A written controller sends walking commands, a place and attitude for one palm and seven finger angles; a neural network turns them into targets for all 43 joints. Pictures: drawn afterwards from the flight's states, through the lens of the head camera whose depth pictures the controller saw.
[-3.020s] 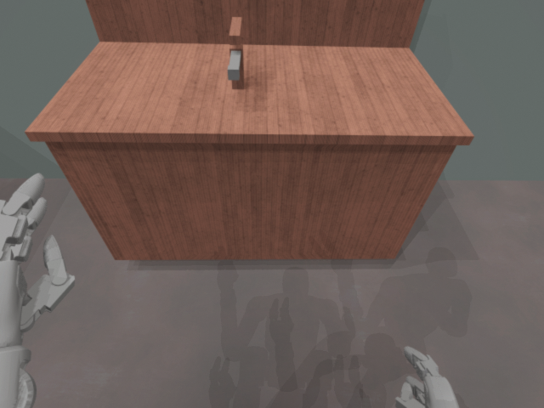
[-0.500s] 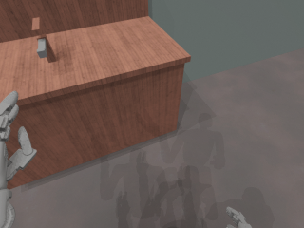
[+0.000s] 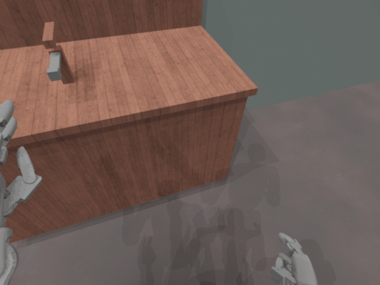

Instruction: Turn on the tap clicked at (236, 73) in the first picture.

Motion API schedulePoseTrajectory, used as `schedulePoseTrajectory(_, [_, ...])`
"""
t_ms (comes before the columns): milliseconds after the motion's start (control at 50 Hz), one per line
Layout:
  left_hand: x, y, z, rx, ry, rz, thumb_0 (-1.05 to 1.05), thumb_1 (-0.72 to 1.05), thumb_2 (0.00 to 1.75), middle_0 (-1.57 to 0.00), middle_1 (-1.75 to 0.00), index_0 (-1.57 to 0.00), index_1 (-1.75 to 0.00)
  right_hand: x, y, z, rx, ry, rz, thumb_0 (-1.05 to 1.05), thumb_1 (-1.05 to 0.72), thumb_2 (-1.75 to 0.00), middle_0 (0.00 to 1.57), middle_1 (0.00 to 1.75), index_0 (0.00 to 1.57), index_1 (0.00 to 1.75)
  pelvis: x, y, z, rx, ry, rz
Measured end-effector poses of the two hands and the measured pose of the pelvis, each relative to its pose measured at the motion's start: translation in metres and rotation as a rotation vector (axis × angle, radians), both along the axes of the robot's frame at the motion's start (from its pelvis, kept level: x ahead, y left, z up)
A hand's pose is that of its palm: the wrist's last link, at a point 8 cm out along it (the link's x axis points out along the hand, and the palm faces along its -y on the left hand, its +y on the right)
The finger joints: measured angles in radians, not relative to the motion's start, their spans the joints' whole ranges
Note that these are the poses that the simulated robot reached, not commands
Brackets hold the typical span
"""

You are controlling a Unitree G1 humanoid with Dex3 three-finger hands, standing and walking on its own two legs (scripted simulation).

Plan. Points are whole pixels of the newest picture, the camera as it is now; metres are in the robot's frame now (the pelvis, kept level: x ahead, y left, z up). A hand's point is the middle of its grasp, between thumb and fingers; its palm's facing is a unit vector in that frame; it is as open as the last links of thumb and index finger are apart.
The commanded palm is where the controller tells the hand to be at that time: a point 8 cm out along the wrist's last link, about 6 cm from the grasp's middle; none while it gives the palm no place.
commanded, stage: take the last steps up to it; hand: left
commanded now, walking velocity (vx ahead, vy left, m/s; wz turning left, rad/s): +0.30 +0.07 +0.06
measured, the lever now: (54, 74) +0.62 +0.42 +0.10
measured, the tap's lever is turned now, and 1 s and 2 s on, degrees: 0 0 0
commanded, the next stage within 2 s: come to a stop and stand still in 0.68 s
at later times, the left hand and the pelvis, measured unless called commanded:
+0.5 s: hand (70, 124) +0.34 +0.23 +0.19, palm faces +0.42 -0.81 -0.42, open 7.4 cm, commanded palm +0.28 +0.28 +0.19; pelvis +0.13 +0.00 +0.00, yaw +1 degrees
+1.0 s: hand (91, 100) +0.41 +0.22 +0.18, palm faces +0.42 -0.79 -0.44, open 7.4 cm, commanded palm +0.35 +0.26 +0.19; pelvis +0.20 -0.02 +0.02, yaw +2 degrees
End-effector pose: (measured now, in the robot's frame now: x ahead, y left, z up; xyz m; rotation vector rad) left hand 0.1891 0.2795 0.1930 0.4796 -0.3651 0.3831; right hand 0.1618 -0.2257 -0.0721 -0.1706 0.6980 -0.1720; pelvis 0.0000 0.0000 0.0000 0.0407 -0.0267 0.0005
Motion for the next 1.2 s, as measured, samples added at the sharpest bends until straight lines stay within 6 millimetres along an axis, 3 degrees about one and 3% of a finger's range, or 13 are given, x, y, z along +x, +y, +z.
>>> schedulePoseTrajectory(120, [0.012, -0.018, 0.017, 0.057, 0.025, -0.008, 0.02, 0.89, 0.9, -0.21, -0.3, -0.21, -0.3, 0.027, 0.022, -0.007, 0.09, 0.003, 0.06, 0.01, -0.91, -0.9, 0.2, 0.3, 0.2, 0.3, 0.026, -0.01, 0.005, -0.019, 0.022, 0.003])
schedulePoseTrajectory(240, [0.031, -0.023, 0.013, 0.051, 0.046, 0.065, 0.01, 0.88, 0.9, -0.21, -0.3, -0.21, -0.3, 0.048, 0.004, -0.032, 0.084, 0.119, 0.1, 0.01, -0.9, -0.9, 0.2, 0.3, 0.2, 0.3, 0.058, -0.021, 0.003, -0.02, 0.017, 0.035])
schedulePoseTrajectory(360, [0.066, -0.017, 0.003, 0.0, 0.116, 0.087, 0.01, 0.88, 0.9, -0.21, -0.3, -0.21, -0.3, 0.071, -0.025, -0.016, -0.004, 0.18, 0.071, 0.01, -0.91, -0.9, 0.2, 0.3, 0.2, 0.3, 0.088, -0.019, 0.018, 0.006, 0.029, 0.045])
schedulePoseTrajectory(440, [0.091, -0.015, 0.006, 0.011, 0.091, 0.035, 0.02, 0.88, 0.9, -0.21, -0.3, -0.21, -0.3, 0.097, -0.034, 0.0, -0.069, 0.14, 0.046, 0.01, -0.91, -0.9, 0.2, 0.3, 0.2, 0.3, 0.11, -0.011, 0.017, 0.008, 0.028, 0.042])
schedulePoseTrajectory(520, [0.116, -0.006, 0.01, 0.058, -0.002, -0.024, 0.01, 0.88, 0.9, -0.21, -0.3, -0.21, -0.3, 0.127, -0.033, 0.004, -0.098, 0.051, -0.012, 0.01, -0.91, -0.9, 0.2, 0.3, 0.2, 0.3, 0.131, 0.002, 0.0, 0.0, 0.011, 0.01])
schedulePoseTrajectory(620, [0.145, 0.001, 0.015, 0.069, -0.011, -0.022, 0.01, 0.88, 0.9, -0.21, -0.3, -0.21, -0.3, 0.15, -0.01, 0.006, -0.022, 0.01, -0.012, 0.01, -0.91, -0.9, 0.2, 0.3, 0.19, 0.3, 0.147, 0.0, 0.003, -0.011, 0.017, 0.01])
schedulePoseTrajectory(740, [0.152, -0.02, 0.021, 0.086, 0.031, -0.008, 0.02, 0.89, 0.9, -0.21, -0.3, -0.21, -0.3, 0.164, 0.007, -0.01, 0.076, 0.02, 0.034, 0.01, -0.91, -0.9, 0.2, 0.3, 0.2, 0.3, 0.169, -0.013, 0.003, -0.018, 0.021, 0.012])
schedulePoseTrajectory(800, [0.156, -0.028, 0.017, 0.09, 0.051, 0.025, 0.01, 0.89, 0.9, -0.21, -0.3, -0.21, -0.3, 0.17, 0.004, -0.027, 0.092, 0.072, 0.057, 0.01, -0.9, -0.9, 0.2, 0.3, 0.2, 0.3, 0.181, -0.02, -0.001, -0.028, 0.01, 0.029])
schedulePoseTrajectory(860, [0.163, -0.028, 0.013, 0.042, 0.072, 0.058, 0.01, 0.88, 0.9, -0.21, -0.3, -0.21, -0.3, 0.174, -0.005, -0.031, 0.076, 0.135, 0.079, 0.01, -0.9, -0.9, 0.2, 0.3, 0.2, 0.3, 0.189, -0.023, 0.005, -0.01, 0.006, 0.03])
schedulePoseTrajectory(1060, [0.184, -0.02, 0.006, 0.017, 0.114, 0.017, 0.01, 0.88, 0.9, -0.21, -0.3, -0.21, -0.3, 0.201, -0.028, 0.006, -0.051, 0.076, 0.04, 0.01, -0.91, -0.9, 0.2, 0.3, 0.2, 0.3, 0.199, -0.014, 0.015, -0.01, 0.007, 0.026])
schedulePoseTrajectory(1200, [0.181, 0.003, 0.008, 0.013, 0.036, -0.015, 0.01, 0.88, 0.9, -0.21, -0.3, -0.21, -0.3, 0.208, -0.01, 0.026, -0.087, 0.008, 0.036, 0.01, -0.91, -0.9, 0.2, 0.3, 0.19, 0.3, 0.196, 0.001, 0.011, -0.032, 0.002, 0.005])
